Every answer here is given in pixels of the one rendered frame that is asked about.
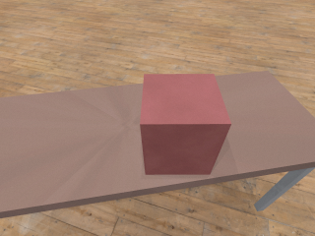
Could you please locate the table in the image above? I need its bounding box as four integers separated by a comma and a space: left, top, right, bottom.
0, 71, 315, 218

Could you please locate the carton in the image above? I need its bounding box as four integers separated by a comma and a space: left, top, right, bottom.
140, 74, 231, 175

